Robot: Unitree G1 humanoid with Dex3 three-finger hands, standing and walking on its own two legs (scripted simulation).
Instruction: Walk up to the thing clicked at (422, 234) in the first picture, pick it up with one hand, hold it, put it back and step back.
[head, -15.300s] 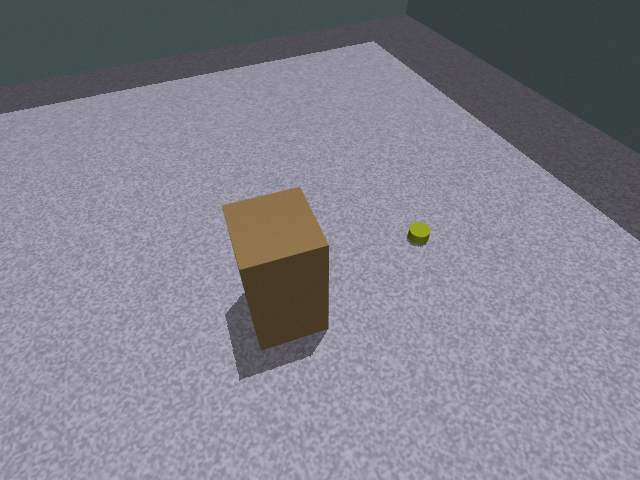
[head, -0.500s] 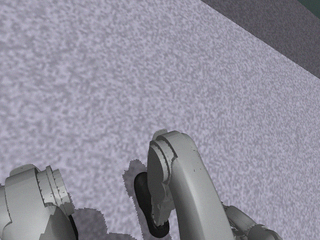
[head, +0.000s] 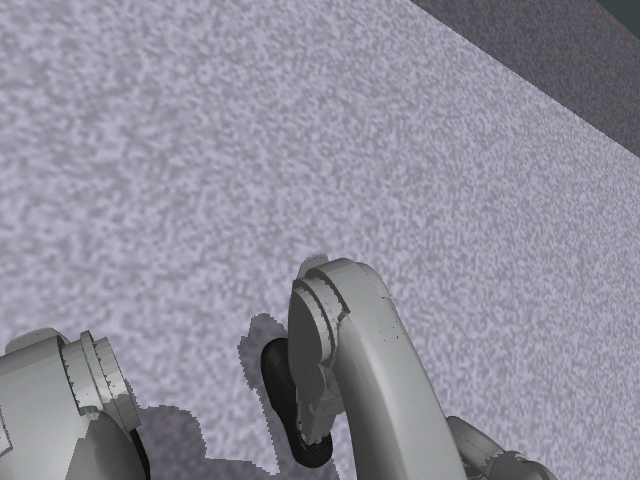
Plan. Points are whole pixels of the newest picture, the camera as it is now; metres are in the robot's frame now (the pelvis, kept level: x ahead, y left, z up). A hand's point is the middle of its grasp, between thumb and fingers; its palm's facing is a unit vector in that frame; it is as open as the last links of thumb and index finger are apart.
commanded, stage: rest palm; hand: left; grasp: from above
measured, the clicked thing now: out of the picture +0.40 +0.36 -0.27
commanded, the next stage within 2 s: close in 0.06 s
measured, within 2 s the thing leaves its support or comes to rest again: neither
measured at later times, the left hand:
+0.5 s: hand out of the picture +0.39 +0.34 -0.26, palm faces -0.44 -0.19 -0.88, open 13.4 cm
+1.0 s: hand out of the picture +0.39 +0.35 -0.25, palm faces -0.44 -0.21 -0.87, open 12.1 cm
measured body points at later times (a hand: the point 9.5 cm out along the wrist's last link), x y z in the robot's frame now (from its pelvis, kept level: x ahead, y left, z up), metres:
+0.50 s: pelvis +0.00 +0.00 +0.00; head +0.25 +0.15 +0.34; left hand +0.41 +0.34 -0.21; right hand +0.08 -0.25 -0.06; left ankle +0.06 +0.13 -0.26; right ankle +0.11 -0.12 -0.26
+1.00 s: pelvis +0.00 +0.00 +0.00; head +0.26 +0.14 +0.34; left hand +0.41 +0.35 -0.20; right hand +0.08 -0.25 -0.06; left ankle +0.06 +0.13 -0.26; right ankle +0.11 -0.12 -0.26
